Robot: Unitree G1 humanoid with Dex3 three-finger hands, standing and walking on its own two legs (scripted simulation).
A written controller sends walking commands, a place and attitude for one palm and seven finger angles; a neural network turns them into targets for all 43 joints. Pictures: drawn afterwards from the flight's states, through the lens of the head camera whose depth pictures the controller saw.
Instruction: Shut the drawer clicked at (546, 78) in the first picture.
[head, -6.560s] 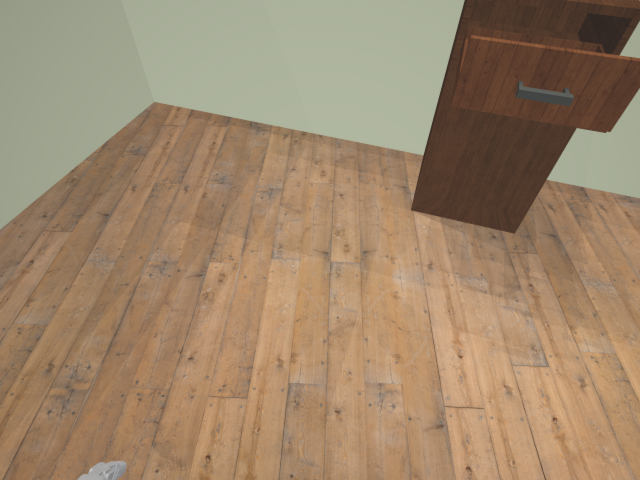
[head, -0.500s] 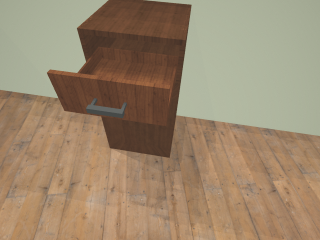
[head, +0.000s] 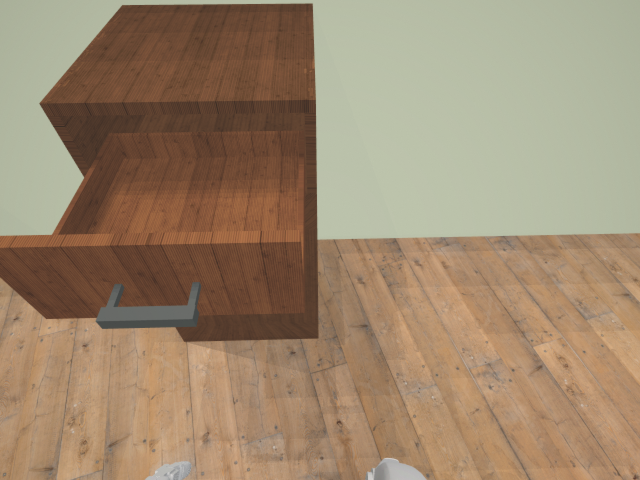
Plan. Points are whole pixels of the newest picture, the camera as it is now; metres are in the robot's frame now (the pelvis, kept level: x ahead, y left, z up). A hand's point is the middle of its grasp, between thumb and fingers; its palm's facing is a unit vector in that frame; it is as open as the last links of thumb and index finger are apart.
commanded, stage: come to a stop and stand still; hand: left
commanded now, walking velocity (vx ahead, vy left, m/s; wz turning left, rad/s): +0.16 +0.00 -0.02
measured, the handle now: (152, 303) +0.35 +0.23 +0.01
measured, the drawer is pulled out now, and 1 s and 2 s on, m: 0.29 0.29 0.29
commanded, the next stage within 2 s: look again from close up in 1.88 s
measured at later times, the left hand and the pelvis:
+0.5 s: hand out of the picture +0.10 +0.23 -0.19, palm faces +0.08 -0.97 -0.22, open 7.3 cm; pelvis +0.04 +0.03 -0.01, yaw +0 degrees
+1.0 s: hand out of the picture +0.03 +0.15 -0.16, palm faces +0.01 -0.98 -0.21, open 7.4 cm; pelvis +0.02 -0.02 +0.01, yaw -1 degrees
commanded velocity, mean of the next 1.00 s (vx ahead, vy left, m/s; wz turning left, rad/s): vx -0.07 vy -0.02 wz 0.00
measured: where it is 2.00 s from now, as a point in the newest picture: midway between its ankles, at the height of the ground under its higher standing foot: outside the picture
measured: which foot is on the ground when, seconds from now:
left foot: down 0.00-0.06, up 0.08-0.42, down 0.44-1.00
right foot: up 0.00-0.04, down 0.06-0.44, up 0.46-0.86, down 0.88-1.00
